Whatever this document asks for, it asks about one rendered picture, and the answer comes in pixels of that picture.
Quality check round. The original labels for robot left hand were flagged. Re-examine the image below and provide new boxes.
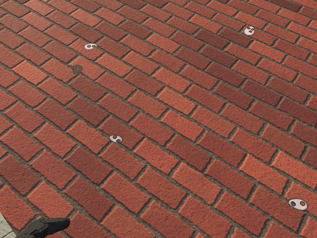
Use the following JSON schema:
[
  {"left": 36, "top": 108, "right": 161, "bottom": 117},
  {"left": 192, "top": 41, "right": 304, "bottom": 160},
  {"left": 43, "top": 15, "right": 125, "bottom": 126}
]
[{"left": 15, "top": 217, "right": 70, "bottom": 238}]

